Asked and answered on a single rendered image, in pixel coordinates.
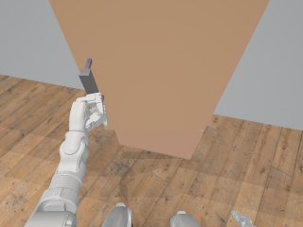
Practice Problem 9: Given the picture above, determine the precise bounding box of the right robot thigh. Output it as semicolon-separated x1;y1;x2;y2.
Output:
170;214;201;227

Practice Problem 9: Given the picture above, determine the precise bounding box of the left robot hand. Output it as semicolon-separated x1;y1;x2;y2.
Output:
69;93;109;135

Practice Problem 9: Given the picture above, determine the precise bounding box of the cupboard door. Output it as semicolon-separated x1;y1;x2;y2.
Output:
48;0;261;131

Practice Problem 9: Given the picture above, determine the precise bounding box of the right robot hand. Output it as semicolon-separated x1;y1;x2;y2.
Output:
231;210;257;227

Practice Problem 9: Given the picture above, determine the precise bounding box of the handle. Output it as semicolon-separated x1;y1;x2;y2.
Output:
79;58;104;105

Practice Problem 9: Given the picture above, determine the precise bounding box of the robot thigh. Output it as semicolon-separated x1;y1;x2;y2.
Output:
170;214;201;227
101;206;133;227

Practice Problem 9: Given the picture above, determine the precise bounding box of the robot left upper arm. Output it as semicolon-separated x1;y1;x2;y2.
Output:
26;211;78;227

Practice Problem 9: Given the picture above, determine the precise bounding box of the left robot thigh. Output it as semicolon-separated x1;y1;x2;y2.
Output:
101;206;133;227

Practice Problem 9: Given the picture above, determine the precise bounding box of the robot left forearm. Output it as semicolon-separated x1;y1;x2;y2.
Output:
24;131;89;227

